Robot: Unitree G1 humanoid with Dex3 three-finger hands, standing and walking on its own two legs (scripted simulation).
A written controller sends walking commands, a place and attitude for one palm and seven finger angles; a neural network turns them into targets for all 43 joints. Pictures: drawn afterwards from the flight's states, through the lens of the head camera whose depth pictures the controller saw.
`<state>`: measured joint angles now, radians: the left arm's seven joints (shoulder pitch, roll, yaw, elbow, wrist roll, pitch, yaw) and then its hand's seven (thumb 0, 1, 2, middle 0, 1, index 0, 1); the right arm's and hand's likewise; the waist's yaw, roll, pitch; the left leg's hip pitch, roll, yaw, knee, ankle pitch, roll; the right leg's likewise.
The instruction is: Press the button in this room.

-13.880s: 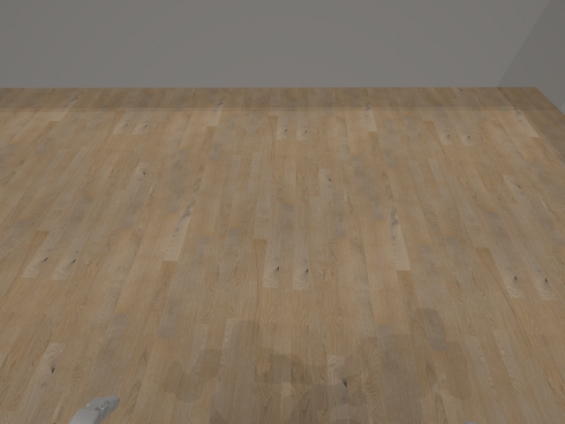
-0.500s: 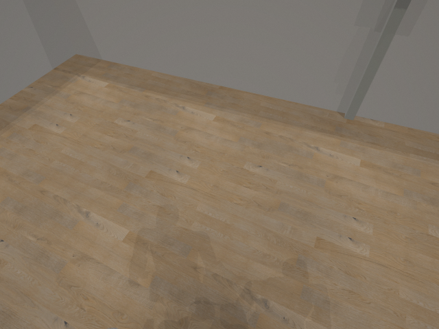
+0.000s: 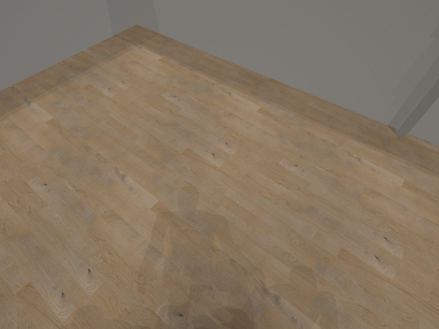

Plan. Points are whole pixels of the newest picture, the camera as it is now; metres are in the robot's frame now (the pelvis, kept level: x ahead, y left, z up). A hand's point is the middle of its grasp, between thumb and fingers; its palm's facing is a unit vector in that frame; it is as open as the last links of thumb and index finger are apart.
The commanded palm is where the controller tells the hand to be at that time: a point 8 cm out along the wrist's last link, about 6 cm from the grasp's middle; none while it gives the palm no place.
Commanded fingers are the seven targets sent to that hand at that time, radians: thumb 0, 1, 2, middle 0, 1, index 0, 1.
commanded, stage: turn or walk to find it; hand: left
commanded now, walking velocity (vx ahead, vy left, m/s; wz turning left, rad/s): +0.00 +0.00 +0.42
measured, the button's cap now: out of the picture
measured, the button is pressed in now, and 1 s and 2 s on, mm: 0 0 0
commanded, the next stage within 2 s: none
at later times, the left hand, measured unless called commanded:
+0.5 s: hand out of the picture +0.06 +0.19 -0.14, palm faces +0.17 -0.94 -0.29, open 7.4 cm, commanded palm none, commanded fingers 0.00 0.90 0.90 -0.20 -0.30 -0.20 -0.30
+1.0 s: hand out of the picture -0.12 +0.18 -0.18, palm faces +0.46 -0.86 -0.23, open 7.4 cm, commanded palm none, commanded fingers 0.00 0.90 0.90 -0.20 -0.30 -0.20 -0.30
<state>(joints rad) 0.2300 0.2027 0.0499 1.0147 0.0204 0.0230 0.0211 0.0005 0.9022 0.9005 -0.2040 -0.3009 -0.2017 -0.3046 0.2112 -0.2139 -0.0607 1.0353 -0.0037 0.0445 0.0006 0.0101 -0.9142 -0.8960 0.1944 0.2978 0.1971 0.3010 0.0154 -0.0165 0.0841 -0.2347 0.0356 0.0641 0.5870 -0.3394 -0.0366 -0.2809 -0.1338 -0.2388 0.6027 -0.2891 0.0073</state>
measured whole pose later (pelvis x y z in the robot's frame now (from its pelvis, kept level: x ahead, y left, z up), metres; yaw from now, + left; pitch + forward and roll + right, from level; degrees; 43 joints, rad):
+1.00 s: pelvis -0.04 -0.01 +0.00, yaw +24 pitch -1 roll +0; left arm 0.28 0.22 0.05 0.99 0.02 0.02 0.02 0.00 0.90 0.90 -0.20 -0.30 -0.20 -0.30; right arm 0.14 -0.23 -0.06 0.98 -0.01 0.05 0.01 0.01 -0.91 -0.90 0.19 0.30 0.20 0.30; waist 0.04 -0.02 0.09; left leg -0.25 0.03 0.08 0.59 -0.31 -0.04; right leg -0.25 -0.16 -0.28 0.64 -0.35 0.02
